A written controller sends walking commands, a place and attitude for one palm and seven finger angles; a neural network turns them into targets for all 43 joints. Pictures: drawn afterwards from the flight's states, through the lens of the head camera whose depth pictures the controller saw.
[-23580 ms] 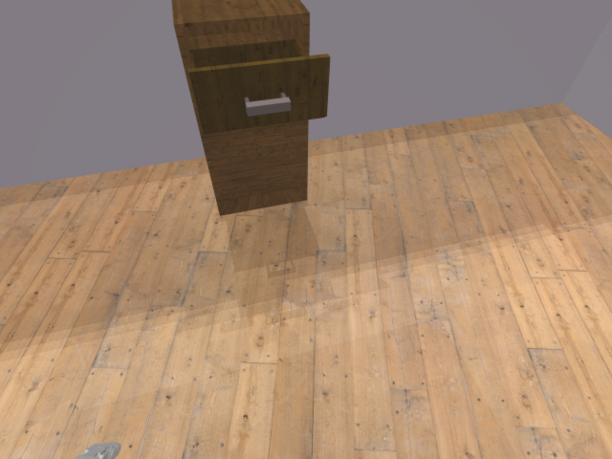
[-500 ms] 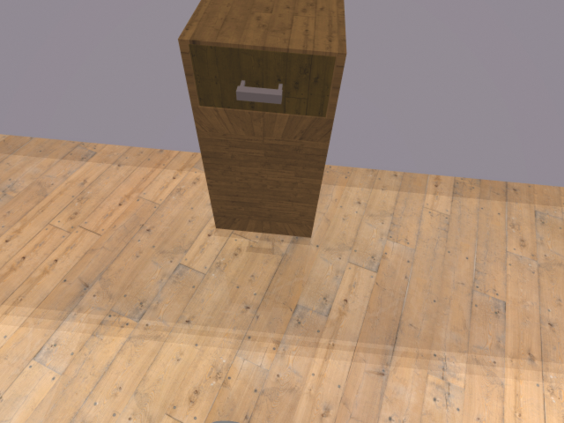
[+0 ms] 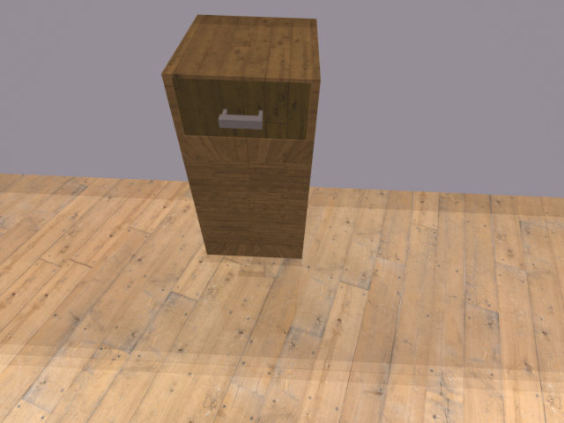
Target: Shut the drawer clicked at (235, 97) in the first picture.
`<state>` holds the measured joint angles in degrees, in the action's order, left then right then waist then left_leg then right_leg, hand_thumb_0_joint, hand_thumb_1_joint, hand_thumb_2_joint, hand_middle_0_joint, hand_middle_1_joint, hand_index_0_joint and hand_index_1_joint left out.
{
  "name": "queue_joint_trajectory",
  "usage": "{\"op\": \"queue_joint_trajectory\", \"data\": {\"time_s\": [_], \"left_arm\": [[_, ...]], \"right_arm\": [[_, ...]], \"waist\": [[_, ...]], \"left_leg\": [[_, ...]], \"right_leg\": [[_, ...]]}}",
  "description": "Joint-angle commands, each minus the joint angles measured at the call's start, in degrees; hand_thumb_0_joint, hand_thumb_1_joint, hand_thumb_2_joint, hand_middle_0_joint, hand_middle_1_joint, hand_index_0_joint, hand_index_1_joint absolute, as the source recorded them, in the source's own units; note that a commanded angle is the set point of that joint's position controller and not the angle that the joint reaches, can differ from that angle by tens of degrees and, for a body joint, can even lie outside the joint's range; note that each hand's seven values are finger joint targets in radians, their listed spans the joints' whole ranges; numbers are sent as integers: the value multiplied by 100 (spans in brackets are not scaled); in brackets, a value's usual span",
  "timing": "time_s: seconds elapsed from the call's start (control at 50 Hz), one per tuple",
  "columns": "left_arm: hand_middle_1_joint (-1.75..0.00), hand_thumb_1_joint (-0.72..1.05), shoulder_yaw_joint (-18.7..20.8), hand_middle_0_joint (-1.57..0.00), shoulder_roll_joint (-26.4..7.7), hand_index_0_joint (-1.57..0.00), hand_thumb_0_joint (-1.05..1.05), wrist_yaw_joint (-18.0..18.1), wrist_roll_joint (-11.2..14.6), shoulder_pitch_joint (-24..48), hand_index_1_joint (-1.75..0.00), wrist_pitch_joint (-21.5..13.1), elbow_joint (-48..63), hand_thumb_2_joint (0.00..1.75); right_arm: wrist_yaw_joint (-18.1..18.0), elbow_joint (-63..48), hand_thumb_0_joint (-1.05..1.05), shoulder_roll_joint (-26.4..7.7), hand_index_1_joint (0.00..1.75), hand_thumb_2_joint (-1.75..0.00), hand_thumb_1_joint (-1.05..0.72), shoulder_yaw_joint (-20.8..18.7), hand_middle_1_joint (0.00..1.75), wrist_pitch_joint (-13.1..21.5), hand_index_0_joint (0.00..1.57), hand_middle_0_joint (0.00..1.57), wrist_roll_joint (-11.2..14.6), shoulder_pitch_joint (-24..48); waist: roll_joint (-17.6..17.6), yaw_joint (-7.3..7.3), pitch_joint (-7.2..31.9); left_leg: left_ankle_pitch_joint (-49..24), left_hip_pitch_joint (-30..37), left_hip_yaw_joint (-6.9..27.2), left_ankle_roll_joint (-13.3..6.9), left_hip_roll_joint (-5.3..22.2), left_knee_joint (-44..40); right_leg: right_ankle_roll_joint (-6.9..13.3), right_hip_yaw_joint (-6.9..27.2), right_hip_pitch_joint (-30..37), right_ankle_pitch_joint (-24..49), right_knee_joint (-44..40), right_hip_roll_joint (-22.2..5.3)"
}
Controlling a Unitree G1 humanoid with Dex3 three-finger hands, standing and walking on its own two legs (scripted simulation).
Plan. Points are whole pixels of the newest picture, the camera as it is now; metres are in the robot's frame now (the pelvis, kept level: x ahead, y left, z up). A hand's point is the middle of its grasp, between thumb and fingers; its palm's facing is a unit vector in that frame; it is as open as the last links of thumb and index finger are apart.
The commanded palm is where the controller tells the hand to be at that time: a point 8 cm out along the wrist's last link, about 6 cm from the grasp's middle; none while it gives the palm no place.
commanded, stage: let the arm hang, fingers relaxed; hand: left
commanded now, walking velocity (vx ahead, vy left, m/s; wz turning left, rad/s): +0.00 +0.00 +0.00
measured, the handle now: (241, 117) +0.88 +0.15 -0.05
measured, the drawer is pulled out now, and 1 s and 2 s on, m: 0.00 0.00 0.00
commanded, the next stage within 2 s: look to check the result in 0.10 s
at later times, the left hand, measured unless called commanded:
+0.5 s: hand out of the picture +0.00 +0.15 -0.18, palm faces +0.04 -0.99 -0.15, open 7.4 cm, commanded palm none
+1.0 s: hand out of the picture +0.02 +0.16 -0.17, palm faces +0.02 -0.98 -0.19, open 7.4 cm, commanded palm none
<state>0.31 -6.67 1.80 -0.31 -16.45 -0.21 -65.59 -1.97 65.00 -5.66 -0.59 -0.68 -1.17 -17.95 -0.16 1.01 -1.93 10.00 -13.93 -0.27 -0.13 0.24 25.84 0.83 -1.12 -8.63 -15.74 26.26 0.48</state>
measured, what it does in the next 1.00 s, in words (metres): stands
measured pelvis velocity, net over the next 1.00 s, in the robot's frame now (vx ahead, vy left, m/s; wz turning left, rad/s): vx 0.03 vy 0.00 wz -0.01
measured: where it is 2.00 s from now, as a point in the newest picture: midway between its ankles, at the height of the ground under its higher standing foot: outside the picture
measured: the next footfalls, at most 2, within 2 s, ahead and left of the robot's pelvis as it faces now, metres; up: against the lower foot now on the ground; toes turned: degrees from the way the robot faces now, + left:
none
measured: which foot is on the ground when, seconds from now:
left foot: down 0.00-1.00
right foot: down 0.00-1.00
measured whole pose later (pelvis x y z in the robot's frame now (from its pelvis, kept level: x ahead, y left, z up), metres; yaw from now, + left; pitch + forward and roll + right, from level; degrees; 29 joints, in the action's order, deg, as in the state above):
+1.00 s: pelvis +0.03 +0.00 +0.00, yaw -1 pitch -2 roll +0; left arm 0.7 -7.9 1.9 -0.2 -15.7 -0.9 -65.8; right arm -2.2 65.9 -7.2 -0.6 -0.1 -0.9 -15.4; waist -0.1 0.7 -3.2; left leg 11.6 -10.9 -1.0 0.3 0.6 24.2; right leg 1.1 -0.4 -5.4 -16.5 23.6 0.8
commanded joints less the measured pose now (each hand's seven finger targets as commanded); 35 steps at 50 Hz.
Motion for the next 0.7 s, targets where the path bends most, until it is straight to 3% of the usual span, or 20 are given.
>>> {"op": "queue_joint_trajectory", "data": {"time_s": [0.0, 0.68], "left_arm": [[-30, 90, 113, -20, -530, -20, 0, 59, -6, -499, -30, -36, 108, 90], [-30, 90, 118, -20, -561, -20, 0, 77, -1, -485, -30, -94, 50, 90]], "right_arm": [[-32, -80, 0, -445, 30, -90, -90, -103, 30, 62, 20, 20, 22, -481], [-67, -2, 0, -572, 30, -90, -90, -111, 30, 119, 20, 20, 37, -237]], "waist": [[-22, -59, -451], [-3, -61, -284]], "left_leg": [[-37, 90, 378, -171, 398, -466], [-681, 523, 293, -160, 500, -437]], "right_leg": [[218, 432, -607, -52, -777, -531], [160, 431, -318, 808, -768, -557]]}}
